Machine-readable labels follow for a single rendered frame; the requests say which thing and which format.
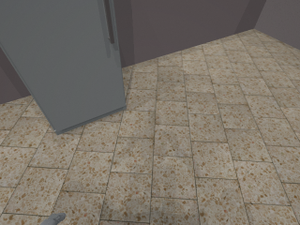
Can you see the fridge door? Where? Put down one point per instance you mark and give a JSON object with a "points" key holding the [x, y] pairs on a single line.
{"points": [[63, 52]]}

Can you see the handle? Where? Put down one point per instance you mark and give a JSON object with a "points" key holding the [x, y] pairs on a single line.
{"points": [[109, 20]]}

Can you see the robot left hand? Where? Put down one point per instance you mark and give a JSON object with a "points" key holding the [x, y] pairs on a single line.
{"points": [[54, 219]]}

